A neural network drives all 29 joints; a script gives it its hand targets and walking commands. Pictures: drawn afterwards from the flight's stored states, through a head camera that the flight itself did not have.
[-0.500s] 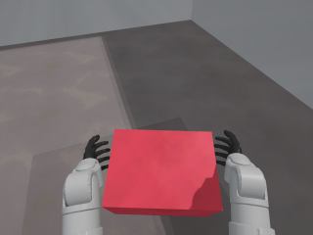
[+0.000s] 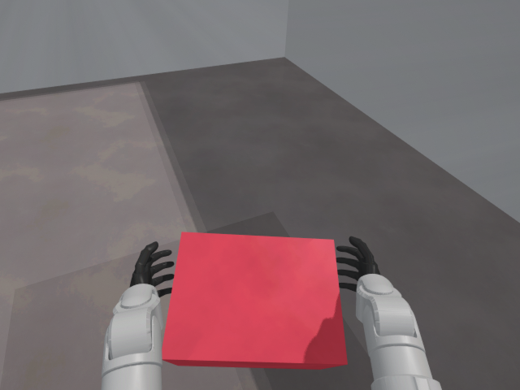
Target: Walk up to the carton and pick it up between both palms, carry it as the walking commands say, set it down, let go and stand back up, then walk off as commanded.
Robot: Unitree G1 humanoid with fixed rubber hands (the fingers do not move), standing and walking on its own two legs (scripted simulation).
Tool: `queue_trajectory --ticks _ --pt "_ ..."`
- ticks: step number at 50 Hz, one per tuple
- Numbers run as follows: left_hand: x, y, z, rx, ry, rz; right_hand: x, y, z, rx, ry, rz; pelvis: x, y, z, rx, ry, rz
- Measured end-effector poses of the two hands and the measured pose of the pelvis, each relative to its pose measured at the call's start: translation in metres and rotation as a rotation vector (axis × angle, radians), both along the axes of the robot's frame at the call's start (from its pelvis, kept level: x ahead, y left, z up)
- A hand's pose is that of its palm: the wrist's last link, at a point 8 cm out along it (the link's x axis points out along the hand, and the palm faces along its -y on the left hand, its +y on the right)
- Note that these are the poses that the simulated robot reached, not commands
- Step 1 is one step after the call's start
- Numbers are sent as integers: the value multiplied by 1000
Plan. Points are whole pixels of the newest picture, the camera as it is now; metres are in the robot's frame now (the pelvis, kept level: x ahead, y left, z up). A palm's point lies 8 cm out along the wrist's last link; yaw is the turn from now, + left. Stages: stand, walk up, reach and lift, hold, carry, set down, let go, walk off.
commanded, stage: hold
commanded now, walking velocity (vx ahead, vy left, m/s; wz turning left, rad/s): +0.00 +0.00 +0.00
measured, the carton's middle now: (254, 304) +0.29 +0.05 -0.06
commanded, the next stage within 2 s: set down in 0.70 s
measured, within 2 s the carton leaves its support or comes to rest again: neither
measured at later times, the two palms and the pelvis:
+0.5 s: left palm (146, 252) +0.30 +0.23 +0.06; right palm (360, 255) +0.32 -0.12 +0.06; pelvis +0.02 +0.04 +0.01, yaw -2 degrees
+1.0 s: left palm (141, 281) +0.26 +0.23 +0.03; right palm (357, 264) +0.32 -0.12 +0.03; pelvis +0.02 -0.01 +0.00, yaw +0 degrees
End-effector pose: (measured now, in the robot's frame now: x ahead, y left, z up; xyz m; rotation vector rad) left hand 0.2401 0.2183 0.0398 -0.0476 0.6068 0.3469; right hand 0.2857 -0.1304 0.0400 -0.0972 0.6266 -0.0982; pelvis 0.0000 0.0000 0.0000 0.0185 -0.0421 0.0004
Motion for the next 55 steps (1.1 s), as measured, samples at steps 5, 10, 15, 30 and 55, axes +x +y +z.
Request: queue_trajectory --ticks 5,10,15,30,55 --pt "19 18 16 -14 -35 7 19 19 21 15 -30 -18 -6 9 0 -7 -21 -11" --pt "35 30 25 -27 -29 -4 30 30 31 -3 -25 -21 -4 19 3 -14 -15 -21" --pt "41 34 21 -30 11 -13 36 30 27 4 14 9 1 30 6 -16 1 -33" --pt "61 3 15 -29 26 -53 40 -1 14 13 30 -65 29 34 9 -7 38 -43" --pt "36 9 -15 -36 25 -67 38 0 -15 22 25 60 14 -10 -2 -6 49 6"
